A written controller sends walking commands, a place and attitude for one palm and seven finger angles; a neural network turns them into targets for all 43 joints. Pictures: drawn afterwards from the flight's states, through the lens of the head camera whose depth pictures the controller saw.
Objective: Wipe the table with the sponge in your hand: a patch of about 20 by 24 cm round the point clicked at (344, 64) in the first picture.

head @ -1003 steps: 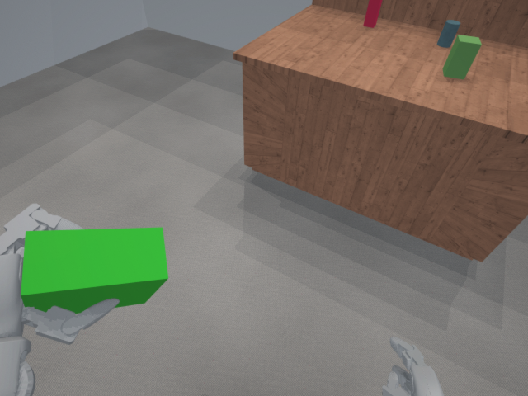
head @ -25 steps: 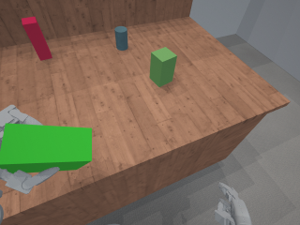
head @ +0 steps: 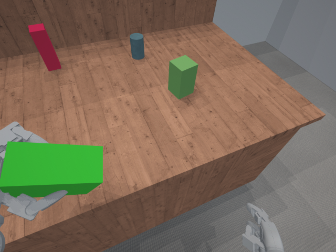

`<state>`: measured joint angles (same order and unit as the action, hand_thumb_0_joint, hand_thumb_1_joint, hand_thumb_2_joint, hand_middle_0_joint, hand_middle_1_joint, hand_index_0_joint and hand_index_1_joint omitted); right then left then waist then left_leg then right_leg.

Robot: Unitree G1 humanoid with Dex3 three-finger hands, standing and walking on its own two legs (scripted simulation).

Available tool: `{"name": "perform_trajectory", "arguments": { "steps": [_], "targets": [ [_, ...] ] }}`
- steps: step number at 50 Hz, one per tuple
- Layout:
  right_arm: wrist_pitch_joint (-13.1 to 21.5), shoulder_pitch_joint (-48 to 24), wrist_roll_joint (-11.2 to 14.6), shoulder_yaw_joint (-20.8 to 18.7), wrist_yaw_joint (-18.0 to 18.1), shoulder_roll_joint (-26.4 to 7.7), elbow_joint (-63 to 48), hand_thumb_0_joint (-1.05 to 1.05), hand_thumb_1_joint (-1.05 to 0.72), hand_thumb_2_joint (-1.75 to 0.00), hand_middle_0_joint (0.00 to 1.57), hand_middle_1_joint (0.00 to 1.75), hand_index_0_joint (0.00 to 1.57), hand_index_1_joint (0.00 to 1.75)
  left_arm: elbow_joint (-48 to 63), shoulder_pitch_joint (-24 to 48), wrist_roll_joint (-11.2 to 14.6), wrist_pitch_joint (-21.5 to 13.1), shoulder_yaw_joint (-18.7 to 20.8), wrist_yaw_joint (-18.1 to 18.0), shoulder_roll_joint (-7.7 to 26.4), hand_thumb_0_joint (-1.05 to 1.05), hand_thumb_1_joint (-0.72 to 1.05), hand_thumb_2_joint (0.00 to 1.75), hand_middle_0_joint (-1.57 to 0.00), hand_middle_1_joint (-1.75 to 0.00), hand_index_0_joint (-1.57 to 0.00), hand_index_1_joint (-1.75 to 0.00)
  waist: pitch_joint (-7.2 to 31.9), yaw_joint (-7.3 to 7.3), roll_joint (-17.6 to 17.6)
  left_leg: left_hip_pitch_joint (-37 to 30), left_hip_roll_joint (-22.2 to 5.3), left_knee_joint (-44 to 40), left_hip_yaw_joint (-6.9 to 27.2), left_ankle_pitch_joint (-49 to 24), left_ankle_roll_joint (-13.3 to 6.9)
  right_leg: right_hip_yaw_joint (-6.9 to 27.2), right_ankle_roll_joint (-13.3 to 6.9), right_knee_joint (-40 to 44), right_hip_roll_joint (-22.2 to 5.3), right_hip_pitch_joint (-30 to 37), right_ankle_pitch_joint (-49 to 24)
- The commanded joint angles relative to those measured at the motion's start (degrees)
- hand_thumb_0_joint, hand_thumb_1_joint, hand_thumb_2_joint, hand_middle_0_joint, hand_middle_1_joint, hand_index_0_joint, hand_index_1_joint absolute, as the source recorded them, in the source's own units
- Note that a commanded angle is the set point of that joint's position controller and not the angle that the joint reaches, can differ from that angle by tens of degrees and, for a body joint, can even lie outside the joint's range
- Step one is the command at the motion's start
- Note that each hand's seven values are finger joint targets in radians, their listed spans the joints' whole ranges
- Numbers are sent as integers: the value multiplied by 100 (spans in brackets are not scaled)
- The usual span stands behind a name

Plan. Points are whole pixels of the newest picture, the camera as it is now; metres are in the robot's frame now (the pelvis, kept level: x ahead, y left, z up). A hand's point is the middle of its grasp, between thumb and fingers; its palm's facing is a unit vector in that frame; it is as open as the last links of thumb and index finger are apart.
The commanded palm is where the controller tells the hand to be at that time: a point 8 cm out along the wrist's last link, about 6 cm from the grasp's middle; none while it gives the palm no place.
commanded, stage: shuffle to correct the standing spot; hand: left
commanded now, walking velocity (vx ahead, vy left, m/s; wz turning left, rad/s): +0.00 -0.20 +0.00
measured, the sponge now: (69, 172) +0.23 +0.20 +0.14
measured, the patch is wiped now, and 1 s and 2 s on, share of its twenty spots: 0.00 0.00 0.00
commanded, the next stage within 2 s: come to a stop and stand still in 0.24 s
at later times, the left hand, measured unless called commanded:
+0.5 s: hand (9, 151) +0.24 +0.28 +0.18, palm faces +0.40 -0.80 -0.45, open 10.3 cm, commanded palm +0.16 +0.28 +0.18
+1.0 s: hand out of the picture +0.21 +0.31 +0.16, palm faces +0.37 -0.86 -0.34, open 10.3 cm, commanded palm +0.16 +0.34 +0.18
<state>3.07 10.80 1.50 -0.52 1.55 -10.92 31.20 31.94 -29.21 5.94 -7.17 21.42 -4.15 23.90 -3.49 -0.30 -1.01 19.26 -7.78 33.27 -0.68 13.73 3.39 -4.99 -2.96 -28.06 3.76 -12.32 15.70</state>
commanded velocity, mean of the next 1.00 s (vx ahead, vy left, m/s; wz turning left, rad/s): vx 0.01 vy -0.06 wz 0.00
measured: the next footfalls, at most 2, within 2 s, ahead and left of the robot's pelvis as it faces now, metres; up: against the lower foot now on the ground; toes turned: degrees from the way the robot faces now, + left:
none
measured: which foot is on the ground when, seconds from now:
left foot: down 0.00-1.00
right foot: down 0.00-1.00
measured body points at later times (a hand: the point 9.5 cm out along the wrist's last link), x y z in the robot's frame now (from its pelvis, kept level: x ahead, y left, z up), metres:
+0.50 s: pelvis -0.01 +0.00 +0.00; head +0.03 +0.02 +0.45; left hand +0.21 +0.32 +0.20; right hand +0.16 -0.23 -0.08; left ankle +0.03 +0.14 -0.73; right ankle -0.01 -0.09 -0.73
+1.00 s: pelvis -0.01 +0.06 +0.01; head +0.02 +0.10 +0.45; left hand +0.19 +0.35 +0.18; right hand +0.18 -0.15 -0.06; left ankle +0.03 +0.14 -0.73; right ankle -0.01 -0.09 -0.73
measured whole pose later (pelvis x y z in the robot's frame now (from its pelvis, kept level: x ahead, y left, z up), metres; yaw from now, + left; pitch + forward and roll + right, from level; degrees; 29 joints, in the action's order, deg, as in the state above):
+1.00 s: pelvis -0.01 +0.06 +0.01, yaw -1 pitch -1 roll -2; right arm 10.1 10.7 0.2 1.7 1.1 -9.0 33.5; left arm 27.2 -22.7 1.8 -12.9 20.4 -5.4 20.7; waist -4.4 2.1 2.8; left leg 15.1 -0.3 28.3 -4.1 12.1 -2.8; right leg -1.6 2.5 -24.1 -2.0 -10.2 12.4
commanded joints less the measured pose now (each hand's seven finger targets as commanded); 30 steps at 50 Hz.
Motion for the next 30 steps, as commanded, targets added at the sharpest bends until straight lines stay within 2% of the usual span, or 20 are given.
{"name": "perform_trajectory", "arguments": {
  "steps": [1, 3, 5, 7, 8, 11, 13, 15, 17, 18, 19, 20, 21, 22, 23, 24, 25, 27, 28, 30],
  "targets": [
    [318, -405, 15, -275, 40, -721, -834, 0, -90, -90, 20, 30, 20, 30, 1263, 540, 43, -383, 706, -180, 926, 0, 10, 130, -120, -160, -120, -160, 825, -63, -112, -723, -99, -249, 304, 65, -438, 837, -85, 685, -890, -447, -941],
    [338, -478, 22, -250, 55, -712, -849, 0, -90, -90, 20, 30, 20, 30, 1396, 593, 39, -415, 696, -210, 917, 0, 10, 130, -120, -160, -120, -160, 789, -60, -436, -740, -180, -479, 404, 48, -485, 703, -16, 592, -789, -451, -795],
    [348, -452, 6, -250, 44, -725, -841, 0, -90, -90, 20, 30, 20, 30, 1374, 524, 8, -419, 712, -215, 912, 0, 10, 130, -120, -160, -120, -160, 844, -31, -619, -675, -315, -644, 543, -184, -512, 549, 80, 526, -673, -265, -845],
    [351, -495, 47, -233, 45, -710, -833, 0, -90, -90, 20, 30, 20, 30, 1327, 385, 14, -400, 749, -213, 986, 0, 10, 130, -120, -160, -120, -160, 873, -31, -610, -711, -341, -733, 552, -237, -523, 481, 125, 533, -616, -174, -857],
    [357, -447, 15, -251, 43, -725, -848, 0, -90, -90, 20, 30, 20, 30, 1316, 396, -6, -414, 694, -206, 871, 0, 10, 130, -120, -160, -120, -160, 871, -29, -683, -643, -359, -700, 544, -245, -530, 447, 142, 534, -605, -133, -854],
    [354, -355, 15, -282, 19, -738, -839, 0, -90, -90, 20, 30, 20, 30, 1166, 338, -14, -384, 675, -182, 844, 0, 10, 130, -120, -160, -120, -160, 897, -22, -378, -643, -276, -502, 415, -253, -468, 547, 68, 610, -686, -125, -1017],
    [366, -387, 23, -264, 30, -729, -841, 0, -90, -90, 20, 30, 20, 30, 1147, 319, 6, -386, 635, -179, 807, 0, 10, 130, -120, -160, -120, -160, 868, -43, -455, -653, -233, -528, 389, -28, -469, 559, 44, 604, -690, -235, -893],
    [355, -377, 23, -256, 30, -716, -836, 0, -90, -90, 20, 30, 20, 30, 1066, 388, -2, -360, 649, -185, 838, 0, 10, 130, -120, -160, -120, -160, 780, -44, -234, -590, -184, -470, 359, 229, -452, 635, 8, 665, -736, -341, -760],
    [338, -428, 54, -215, 40, -694, -813, 0, -90, -90, 20, 30, 20, 30, 1119, 436, 33, -345, 680, -199, 944, 0, 10, 130, -120, -160, -120, -160, 738, -72, -192, -641, -116, -489, 353, 399, -447, 683, -39, 704, -756, -450, -622],
    [349, -430, 27, -221, 46, -701, -839, 0, -90, -90, 20, 30, 20, 30, 1123, 460, 11, -360, 644, -214, 830, 0, 10, 130, -120, -160, -120, -160, 735, -57, -243, -603, -87, -448, 337, 425, -470, 730, -24, 724, -781, -431, -593],
    [797, 670, -342, -549, 152, -841, -72, 0, -90, -90, 20, 30, 20, 30, 1427, 5512, -715, -859, 3934, -26, 5100, 0, 10, 130, -120, -160, -120, -160, 345, 422, 1375, 248, 52, 402, -929, -122, -322, 913, 384, 1385, -679, -81, -1569],
    [848, -24, -206, -371, 178, -463, -304, 0, -90, -90, 20, 30, 20, 30, -962, 3047, -341, -605, 1471, 218, 1820, 0, 10, 130, -120, -160, -120, -160, 698, 267, 1471, 186, 787, 679, -411, -172, -336, 1687, -305, 787, -1171, 47, -2427],
    [941, 168, -74, -440, 103, -785, -693, 0, -90, -90, 20, 30, 20, 30, -1250, 1808, -309, -634, 1060, 293, 1265, 0, 10, 130, -120, -160, -120, -160, 757, 439, 722, 99, 644, 725, -487, -74, -285, 1961, -162, 743, -1325, 248, -3058],
    [970, 239, -27, -376, -38, -776, -692, 0, -90, -90, 20, 30, 20, 30, -721, 1477, -192, -753, 433, 313, 679, 0, 10, 130, -120, -160, -120, -160, 1093, 324, -331, -340, 664, 36, -498, -323, -389, 1627, -123, 299, -1276, 569, -3045],
    [974, 233, -26, -406, -94, -849, -738, 0, -90, -90, 20, 30, 20, 30, 209, 1660, -170, -862, 420, 278, 736, 0, 10, 130, -120, -160, -120, -160, 1146, 242, -556, -743, 568, -524, -403, -831, -433, 1219, 94, 119, -1056, 538, -2653],
    [1013, 21, -44, -371, -130, -838, -759, 0, -90, -90, 20, 30, 20, 30, 585, 1573, -157, -932, 412, 227, 766, 0, 10, 130, -120, -160, -120, -160, 1157, 294, -504, -1147, 353, -685, -143, -1393, -543, 973, 367, -24, -830, 204, -2118],
    [1030, -124, -56, -368, -160, -845, -794, 0, -90, -90, 20, 30, 20, 30, 749, 1316, -163, -925, 394, 175, 710, 0, 10, 130, -120, -160, -120, -160, 1176, 332, -401, -1289, 137, -660, 35, -1725, -644, 804, 553, -122, -688, 78, -1769],
    [1057, -415, 0, -290, -198, -749, -778, 0, -90, -90, 20, 30, 20, 30, 841, 746, -188, -902, 622, 14, 843, 0, 10, 130, -120, -160, -120, -160, 1186, 350, -551, -885, -29, -705, 107, -1198, -742, 654, 563, -222, -642, 242, -1099],
    [1030, -308, -20, -293, -189, -731, -792, 0, -90, -90, 20, 30, 20, 30, 879, 727, -217, -919, 646, -28, 786, 0, 10, 130, -120, -160, -120, -160, 1121, 307, -244, -510, 38, -708, 173, -857, -689, 618, 469, -49, -659, 446, -925],
    [1024, -328, -39, -282, -129, -714, -810, 0, -90, -90, 20, 30, 20, 30, 1017, 786, -193, -970, 979, -120, 1093, 0, 10, 130, -120, -160, -120, -160, 896, 253, 325, -511, 370, -501, 47, -242, -501, 932, 277, 567, -776, 165, -701]
  ]
}}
